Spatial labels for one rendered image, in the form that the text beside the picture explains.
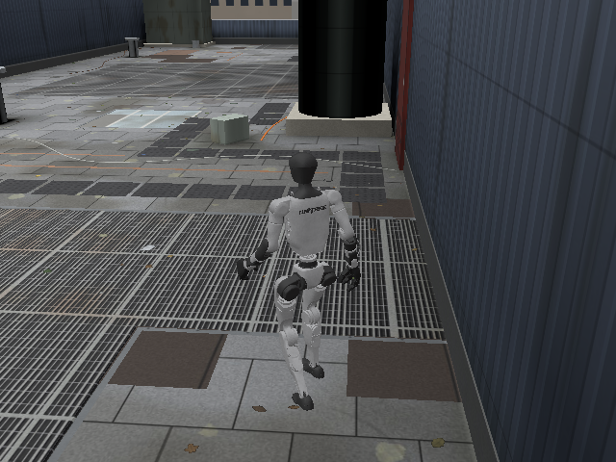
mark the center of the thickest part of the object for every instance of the right robot hand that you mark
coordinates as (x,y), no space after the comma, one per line
(347,275)

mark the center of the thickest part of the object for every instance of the robot right upper arm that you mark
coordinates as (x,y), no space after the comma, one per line
(340,214)

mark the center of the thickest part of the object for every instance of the left robot forearm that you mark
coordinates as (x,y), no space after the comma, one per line
(258,257)

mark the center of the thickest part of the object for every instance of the left robot shin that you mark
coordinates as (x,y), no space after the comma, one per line
(293,360)

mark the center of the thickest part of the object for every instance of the robot left upper arm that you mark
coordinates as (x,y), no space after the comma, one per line
(278,209)

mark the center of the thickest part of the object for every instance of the right robot forearm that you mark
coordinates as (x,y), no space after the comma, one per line
(351,251)

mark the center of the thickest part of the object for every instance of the left robot thigh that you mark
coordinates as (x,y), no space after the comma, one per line
(286,289)

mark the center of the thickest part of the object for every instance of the left robot hand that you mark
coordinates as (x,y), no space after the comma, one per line
(242,272)

